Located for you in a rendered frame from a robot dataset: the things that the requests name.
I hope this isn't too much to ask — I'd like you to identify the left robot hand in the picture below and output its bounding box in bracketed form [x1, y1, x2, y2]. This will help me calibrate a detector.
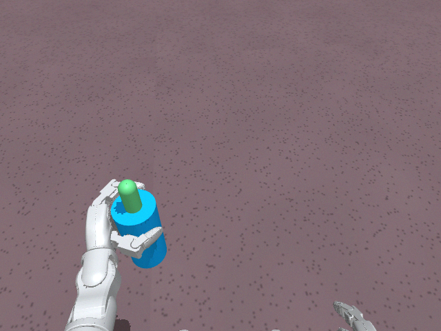
[85, 179, 163, 259]

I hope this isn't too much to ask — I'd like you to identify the left robot arm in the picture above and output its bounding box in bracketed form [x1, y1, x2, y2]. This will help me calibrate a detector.
[64, 248, 121, 331]

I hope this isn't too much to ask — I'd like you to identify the right robot hand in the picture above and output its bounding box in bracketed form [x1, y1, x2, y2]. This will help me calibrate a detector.
[333, 301, 377, 331]

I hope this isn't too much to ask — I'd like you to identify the bottle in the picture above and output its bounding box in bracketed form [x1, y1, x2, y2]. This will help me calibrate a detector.
[111, 179, 167, 268]

